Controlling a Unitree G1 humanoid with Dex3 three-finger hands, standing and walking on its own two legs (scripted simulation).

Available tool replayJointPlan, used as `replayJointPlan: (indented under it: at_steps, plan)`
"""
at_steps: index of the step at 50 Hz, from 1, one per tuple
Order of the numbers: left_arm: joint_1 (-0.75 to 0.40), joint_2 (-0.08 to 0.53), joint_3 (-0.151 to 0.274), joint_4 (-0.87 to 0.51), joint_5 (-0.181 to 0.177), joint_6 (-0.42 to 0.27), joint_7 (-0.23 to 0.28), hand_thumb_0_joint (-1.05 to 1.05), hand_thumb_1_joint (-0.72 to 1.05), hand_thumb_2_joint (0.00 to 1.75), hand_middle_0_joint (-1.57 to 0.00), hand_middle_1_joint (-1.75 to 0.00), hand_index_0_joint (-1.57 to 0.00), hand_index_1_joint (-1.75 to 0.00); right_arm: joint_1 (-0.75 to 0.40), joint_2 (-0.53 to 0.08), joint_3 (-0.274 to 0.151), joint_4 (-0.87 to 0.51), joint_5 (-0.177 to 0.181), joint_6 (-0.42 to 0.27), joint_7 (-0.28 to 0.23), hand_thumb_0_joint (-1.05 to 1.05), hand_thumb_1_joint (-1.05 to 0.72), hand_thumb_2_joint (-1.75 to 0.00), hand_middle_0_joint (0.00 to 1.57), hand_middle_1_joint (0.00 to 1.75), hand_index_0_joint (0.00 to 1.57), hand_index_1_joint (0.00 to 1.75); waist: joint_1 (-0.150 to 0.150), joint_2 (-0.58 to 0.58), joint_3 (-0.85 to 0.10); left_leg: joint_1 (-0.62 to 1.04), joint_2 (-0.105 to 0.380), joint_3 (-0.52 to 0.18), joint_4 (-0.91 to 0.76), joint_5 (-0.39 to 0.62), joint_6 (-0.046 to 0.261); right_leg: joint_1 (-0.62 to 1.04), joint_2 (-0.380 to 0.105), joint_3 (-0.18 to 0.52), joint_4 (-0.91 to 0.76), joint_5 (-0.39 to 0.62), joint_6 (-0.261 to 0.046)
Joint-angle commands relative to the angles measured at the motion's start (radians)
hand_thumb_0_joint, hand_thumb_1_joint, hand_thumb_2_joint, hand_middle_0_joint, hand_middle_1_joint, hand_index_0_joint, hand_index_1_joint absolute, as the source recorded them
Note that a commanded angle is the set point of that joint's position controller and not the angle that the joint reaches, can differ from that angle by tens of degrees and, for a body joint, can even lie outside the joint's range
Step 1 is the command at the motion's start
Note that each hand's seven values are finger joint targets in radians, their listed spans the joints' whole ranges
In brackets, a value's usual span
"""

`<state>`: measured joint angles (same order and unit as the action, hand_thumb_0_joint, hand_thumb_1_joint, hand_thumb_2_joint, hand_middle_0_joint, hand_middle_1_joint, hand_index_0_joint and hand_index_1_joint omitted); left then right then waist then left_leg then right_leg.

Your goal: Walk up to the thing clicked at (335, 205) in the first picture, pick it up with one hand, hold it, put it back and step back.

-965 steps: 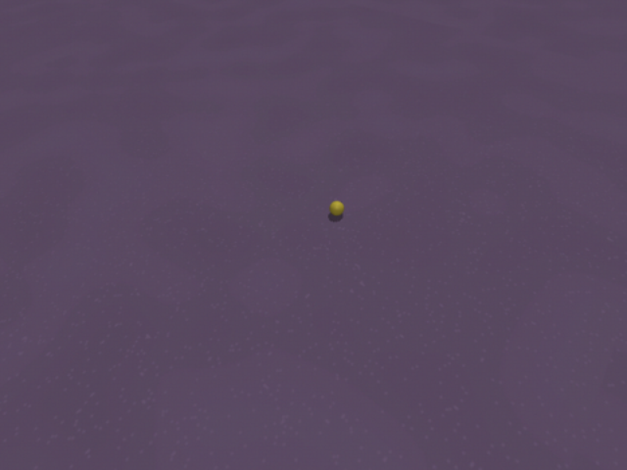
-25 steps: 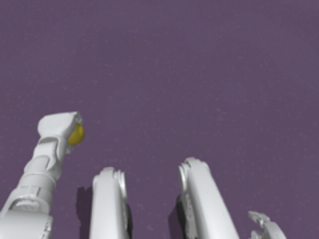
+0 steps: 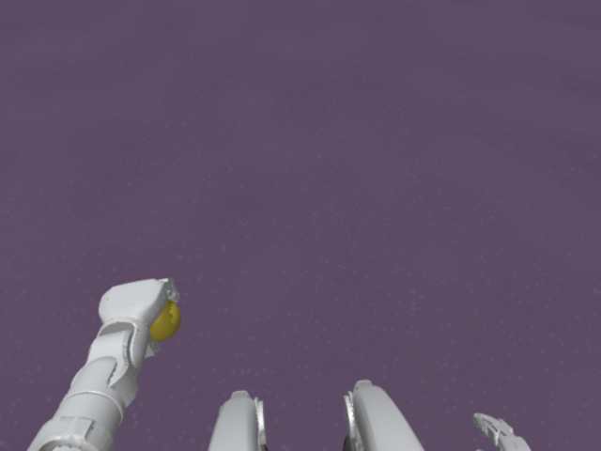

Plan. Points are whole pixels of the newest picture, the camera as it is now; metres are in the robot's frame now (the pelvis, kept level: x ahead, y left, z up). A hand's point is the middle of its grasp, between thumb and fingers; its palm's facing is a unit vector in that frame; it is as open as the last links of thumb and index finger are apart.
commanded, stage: lift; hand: left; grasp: from above
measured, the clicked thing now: (158, 319) +0.36 +0.22 -0.11
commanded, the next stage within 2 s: hold in 0.56 s
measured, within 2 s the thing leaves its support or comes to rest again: neither
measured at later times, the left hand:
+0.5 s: hand (139, 287) +0.36 +0.21 +0.01, palm faces -0.45 -0.07 -0.89, open 9.2 cm
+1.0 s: hand (117, 262) +0.37 +0.22 +0.06, palm faces -0.45 -0.05 -0.89, open 9.3 cm
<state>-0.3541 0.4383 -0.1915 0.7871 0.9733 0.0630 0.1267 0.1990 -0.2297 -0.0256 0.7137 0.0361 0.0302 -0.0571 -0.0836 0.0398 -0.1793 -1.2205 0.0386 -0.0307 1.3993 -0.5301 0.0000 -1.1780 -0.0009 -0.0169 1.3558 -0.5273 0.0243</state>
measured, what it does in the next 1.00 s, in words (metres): rises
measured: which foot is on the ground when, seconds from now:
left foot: down 0.00-1.00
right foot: down 0.00-1.00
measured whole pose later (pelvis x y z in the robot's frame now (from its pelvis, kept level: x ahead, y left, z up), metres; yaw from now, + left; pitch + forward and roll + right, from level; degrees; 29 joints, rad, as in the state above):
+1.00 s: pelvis +0.06 +0.00 +0.13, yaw +0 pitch +6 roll +0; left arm -0.31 0.39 -0.20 0.82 1.01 0.01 0.10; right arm 0.24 -0.26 -0.06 0.72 0.04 0.05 -0.04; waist -0.04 0.03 -0.07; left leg -0.45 0.03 0.03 0.67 -0.33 0.00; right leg -0.44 -0.01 0.02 0.66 -0.33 0.02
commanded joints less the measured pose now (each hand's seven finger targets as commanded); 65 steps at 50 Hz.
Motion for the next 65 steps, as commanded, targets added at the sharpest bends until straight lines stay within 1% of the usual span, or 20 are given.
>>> replayJointPlan:
  at_steps: [1,4,9,16,19,21,25,29,31,34,38,39,40,42,44,46,52,59,60,65]
  plan:
    - [-0.335,0.144,0.063,-0.183,-0.002,-0.019,0.053,0.0,0.4,0.73,-0.82,-0.73,-0.83,-0.72,0.036,-0.157,-0.053,-0.077,0.004,-0.05,-0.014,0.0,-0.91,-0.91,0.2,0.3,0.2,0.3,-0.014,0.068,-0.304,0.401,-0.025,-0.024,-0.345,0.03,0.001,0.221,0.041,-0.004,-0.299,0.056,-0.047]
    - [-0.302,0.153,0.069,-0.156,0.018,-0.026,0.071,0.0,0.41,0.68,-0.81,-0.71,-0.83,-0.7,0.04,-0.155,-0.053,-0.072,0.003,-0.057,-0.015,0.0,-0.91,-0.91,0.2,0.3,0.2,0.3,0.008,0.063,-0.288,0.467,-0.029,-0.019,-0.404,0.072,-0.003,0.296,0.043,0.0,-0.352,0.085,-0.049]
    - [-0.316,0.149,0.078,-0.124,0.024,-0.025,0.093,0.0,0.46,0.71,-0.86,-0.73,-0.87,-0.72,0.063,-0.158,-0.058,-0.062,-0.002,-0.058,-0.014,0.0,-0.91,-0.91,0.2,0.3,0.2,0.3,-0.003,0.026,-0.274,0.552,-0.037,0.015,-0.457,0.198,0.003,0.417,0.039,0.008,-0.44,0.201,-0.043]
    - [-0.277,0.158,0.097,-0.107,0.026,-0.016,0.105,0.0,0.46,0.72,-0.88,-0.68,-0.88,-0.68,0.073,-0.158,-0.062,-0.06,-0.005,-0.051,-0.004,0.0,-0.91,-0.9,0.2,0.3,0.2,0.3,0.02,0.012,-0.239,0.65,-0.047,0.027,-0.55,0.28,0.004,0.546,0.03,0.023,-0.547,0.286,-0.033]
    - [-0.257,0.127,0.079,-0.095,0.022,-0.012,0.098,0.0,0.44,0.73,-0.86,-0.69,-0.86,-0.69,0.071,-0.157,-0.064,-0.066,-0.005,-0.045,0.002,0.0,-0.91,-0.9,0.2,0.3,0.2,0.3,0.02,0.004,-0.23,0.698,-0.047,0.028,-0.586,0.314,0.001,0.583,0.029,0.021,-0.58,0.318,-0.032]
    - [-0.262,0.15,0.09,-0.098,0.023,-0.012,0.094,0.0,0.46,0.74,-0.87,-0.69,-0.88,-0.69,0.076,-0.159,-0.068,-0.063,-0.005,-0.042,0.002,0.0,-0.91,-0.9,0.2,0.3,0.2,0.3,0.025,-0.003,-0.234,0.728,-0.048,0.032,-0.604,0.349,0.003,0.63,0.028,0.023,-0.608,0.353,-0.028]
    - [-0.283,0.125,0.074,-0.127,0.008,-0.022,0.078,0.0,0.46,0.79,-0.89,-0.7,-0.88,-0.71,0.087,-0.16,-0.072,-0.063,-0.002,-0.041,0.003,0.0,-0.91,-0.9,0.2,0.3,0.2,0.3,0.02,-0.008,-0.232,0.786,-0.048,0.036,-0.64,0.41,0.005,0.683,0.026,0.024,-0.649,0.418,-0.022]
    - [-0.263,0.136,0.078,-0.112,0.021,-0.034,0.073,0.0,0.48,0.78,-0.89,-0.71,-0.89,-0.71,0.081,-0.164,-0.074,-0.068,0.0,-0.038,0.005,0.0,-0.9,-0.9,0.2,0.3,0.2,0.3,0.017,-0.02,-0.195,0.812,-0.053,0.045,-0.677,0.413,0.006,0.709,0.023,0.028,-0.691,0.424,-0.02]
    - [-0.286,0.147,0.085,-0.139,0.022,-0.042,0.072,0.0,0.49,0.79,-0.88,-0.74,-0.89,-0.73,0.082,-0.166,-0.078,-0.07,0.001,-0.036,0.005,0.0,-0.9,-0.9,0.2,0.3,0.2,0.3,0.024,-0.01,-0.222,0.848,-0.052,0.046,-0.693,0.45,0.003,0.741,0.024,0.026,-0.697,0.456,-0.02]
    - [-0.271,0.134,0.077,-0.125,0.031,-0.044,0.071,0.0,0.48,0.78,-0.88,-0.74,-0.89,-0.73,0.077,-0.166,-0.077,-0.074,0.001,-0.03,0.009,0.0,-0.91,-0.9,0.2,0.3,0.2,0.3,0.027,-0.01,-0.191,0.87,-0.051,0.045,-0.715,0.479,0.002,0.748,0.025,0.023,-0.714,0.474,-0.022]
    - [-0.305,0.165,0.084,-0.148,0.044,-0.05,0.058,0.0,0.48,0.82,-0.88,-0.75,-0.89,-0.74,0.067,-0.17,-0.084,-0.076,0.003,-0.023,0.01,0.0,-0.9,-0.9,0.2,0.3,0.2,0.3,0.032,0.014,-0.209,0.911,-0.054,0.053,-0.737,0.52,0.001,0.79,0.025,0.025,-0.734,0.512,-0.022]
    - [-0.293,0.177,0.095,-0.145,0.043,-0.051,0.056,0.0,0.49,0.81,-0.88,-0.76,-0.89,-0.75,0.064,-0.172,-0.084,-0.08,0.003,-0.022,0.011,0.0,-0.9,-0.9,0.2,0.3,0.2,0.3,0.038,0.01,-0.198,0.917,-0.054,0.051,-0.749,0.514,-0.001,0.791,0.026,0.021,-0.739,0.499,-0.024]
    - [-0.276,0.154,0.078,-0.129,0.047,-0.052,0.049,0.0,0.5,0.8,-0.89,-0.75,-0.9,-0.74,0.059,-0.17,-0.082,-0.081,0.004,-0.02,0.012,0.0,-0.9,-0.9,0.2,0.3,0.2,0.3,0.032,0.006,-0.167,0.915,-0.053,0.05,-0.758,0.506,-0.001,0.781,0.027,0.02,-0.746,0.489,-0.025]
    - [-0.277,0.153,0.079,-0.114,0.047,-0.053,0.04,0.0,0.49,0.79,-0.89,-0.74,-0.9,-0.73,0.055,-0.172,-0.084,-0.082,0.006,-0.018,0.013,0.0,-0.9,-0.9,0.2,0.3,0.2,0.3,0.035,-0.001,-0.151,0.921,-0.052,0.05,-0.771,0.502,0.0,0.787,0.029,0.02,-0.759,0.483,-0.026]
    - [-0.3,0.167,0.086,-0.168,0.038,-0.057,0.031,0.0,0.49,0.79,-0.87,-0.78,-0.89,-0.76,0.05,-0.174,-0.086,-0.091,0.008,-0.016,0.013,0.0,-0.9,-0.9,0.2,0.3,0.2,0.3,0.045,0.004,-0.18,0.943,-0.053,0.054,-0.781,0.519,-0.001,0.819,0.029,0.022,-0.767,0.499,-0.026]
    - [-0.277,0.141,0.07,-0.166,0.032,-0.056,0.013,0.0,0.49,0.8,-0.87,-0.78,-0.89,-0.76,0.044,-0.172,-0.085,-0.097,0.008,-0.015,0.015,0.0,-0.9,-0.9,0.2,0.3,0.2,0.3,0.045,0.011,-0.162,0.957,-0.048,0.051,-0.792,0.534,-0.003,0.813,0.032,0.018,-0.77,0.502,-0.029]
    - [-0.266,0.16,0.074,-0.174,0.027,-0.06,-0.018,0.0,0.49,0.78,-0.85,-0.8,-0.88,-0.77,0.027,-0.176,-0.081,-0.112,0.011,-0.011,0.012,0.0,-0.9,-0.9,0.2,0.3,0.2,0.3,0.047,0.001,-0.135,0.977,-0.042,0.054,-0.824,0.522,-0.003,0.831,0.036,0.013,-0.799,0.482,-0.031]
    - [-0.284,0.167,0.078,-0.22,0.027,-0.06,-0.028,0.0,0.51,0.77,-0.86,-0.82,-0.89,-0.79,0.0,-0.171,-0.076,-0.128,0.013,-0.013,0.011,0.0,-0.9,-0.9,0.2,0.3,0.2,0.3,0.068,0.009,-0.118,0.988,-0.039,0.049,-0.861,0.491,-0.005,0.855,0.038,0.017,-0.826,0.449,-0.035]
    - [-0.287,0.158,0.074,-0.212,0.024,-0.059,-0.028,0.0,0.51,0.77,-0.86,-0.82,-0.89,-0.79,0.004,-0.174,-0.074,-0.127,0.011,-0.014,0.013,0.0,-0.9,-0.9,0.2,0.3,0.2,0.3,0.053,-0.006,-0.111,0.986,-0.038,0.048,-0.864,0.472,-0.002,0.85,0.037,0.019,-0.832,0.437,-0.032]
    - [-0.284,0.163,0.077,-0.246,0.018,-0.06,-0.04,0.0,0.52,0.81,-0.88,-0.82,-0.91,-0.79,-0.009,-0.171,-0.07,-0.133,0.013,-0.014,0.01,0.0,-0.9,-0.9,0.2,0.3,0.2,0.3,0.065,-0.02,-0.111,0.993,-0.046,0.061,-0.877,0.466,0.007,0.88,0.03,0.026,-0.854,0.442,-0.028]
